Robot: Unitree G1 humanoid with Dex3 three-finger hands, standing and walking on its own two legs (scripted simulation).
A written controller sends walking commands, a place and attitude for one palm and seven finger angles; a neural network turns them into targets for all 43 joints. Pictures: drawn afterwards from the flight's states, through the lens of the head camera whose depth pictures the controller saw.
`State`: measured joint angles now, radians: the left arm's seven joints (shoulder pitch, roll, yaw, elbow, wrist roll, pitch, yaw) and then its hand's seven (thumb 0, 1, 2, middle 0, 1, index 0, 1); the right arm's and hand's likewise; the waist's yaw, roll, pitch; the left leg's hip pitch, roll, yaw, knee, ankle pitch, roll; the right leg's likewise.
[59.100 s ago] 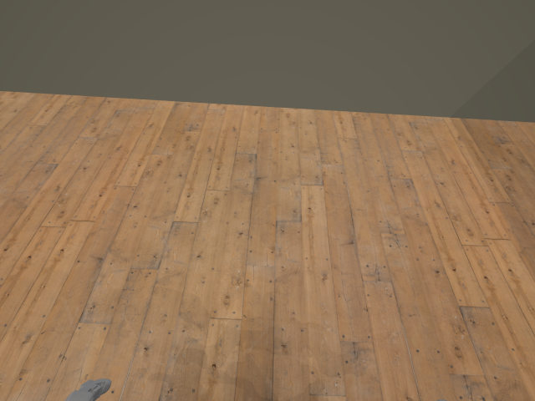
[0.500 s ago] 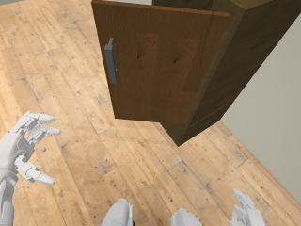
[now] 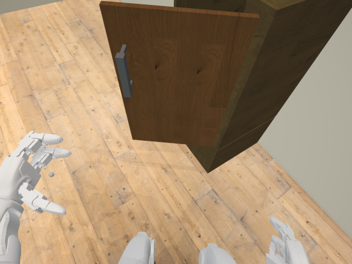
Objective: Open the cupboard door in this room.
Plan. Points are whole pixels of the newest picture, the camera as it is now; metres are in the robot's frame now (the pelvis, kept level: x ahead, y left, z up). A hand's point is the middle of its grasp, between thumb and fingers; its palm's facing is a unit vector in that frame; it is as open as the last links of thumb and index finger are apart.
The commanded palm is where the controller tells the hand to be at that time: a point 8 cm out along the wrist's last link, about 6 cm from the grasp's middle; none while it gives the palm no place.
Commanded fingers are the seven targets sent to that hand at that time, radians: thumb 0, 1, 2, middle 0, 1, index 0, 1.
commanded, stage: move the hooked fingers beside the handle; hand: left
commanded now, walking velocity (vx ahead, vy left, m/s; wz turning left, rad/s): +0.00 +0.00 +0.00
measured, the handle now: (126, 72) +0.60 +0.18 +0.04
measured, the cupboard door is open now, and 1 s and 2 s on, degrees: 53 53 53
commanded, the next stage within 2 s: none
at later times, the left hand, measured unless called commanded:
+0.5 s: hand (68, 138) +0.37 +0.27 +0.04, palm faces -0.03 -1.00 -0.02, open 14.0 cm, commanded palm +0.36 +0.31 +0.05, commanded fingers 0.00 -0.50 0.30 -0.30 -1.20 -0.30 -1.20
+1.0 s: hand (91, 110) +0.46 +0.24 +0.04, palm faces -0.03 -1.00 -0.03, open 14.0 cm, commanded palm +0.44 +0.29 +0.04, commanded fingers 0.00 -0.50 0.30 -0.30 -1.20 -0.30 -1.20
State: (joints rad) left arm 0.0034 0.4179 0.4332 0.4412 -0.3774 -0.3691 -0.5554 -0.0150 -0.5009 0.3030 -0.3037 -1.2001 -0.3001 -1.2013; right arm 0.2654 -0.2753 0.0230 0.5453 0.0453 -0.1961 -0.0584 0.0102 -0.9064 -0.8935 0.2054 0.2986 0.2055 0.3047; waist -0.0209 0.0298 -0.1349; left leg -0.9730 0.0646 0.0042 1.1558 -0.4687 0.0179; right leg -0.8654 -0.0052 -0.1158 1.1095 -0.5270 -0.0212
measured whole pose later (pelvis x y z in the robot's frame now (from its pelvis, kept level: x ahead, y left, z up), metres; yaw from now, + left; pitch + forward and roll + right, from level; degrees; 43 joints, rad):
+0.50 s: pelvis +0.00 +0.01 +0.00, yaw -1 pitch +19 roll -3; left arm -0.32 0.46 0.44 0.69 -0.29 -0.36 -0.50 -0.01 -0.50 0.30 -0.30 -1.20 -0.30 -1.20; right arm 0.31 -0.28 0.02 0.59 0.04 -0.14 -0.05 0.01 -0.91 -0.89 0.21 0.30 0.21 0.30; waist -0.06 0.02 -0.13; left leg -1.03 0.07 0.03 1.17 -0.47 0.03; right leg -0.93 -0.01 -0.09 1.12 -0.52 -0.01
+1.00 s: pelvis +0.00 +0.01 -0.01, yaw -2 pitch +22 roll -3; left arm -0.67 0.51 0.43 1.01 -0.17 -0.42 -0.41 -0.02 -0.50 0.30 -0.30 -1.20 -0.30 -1.20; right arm 0.34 -0.27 0.02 0.63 0.02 -0.03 -0.03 0.01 -0.91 -0.89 0.21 0.30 0.21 0.30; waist -0.11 0.02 -0.13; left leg -1.10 0.07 0.04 1.19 -0.47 0.04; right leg -1.01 0.00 -0.08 1.14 -0.52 0.00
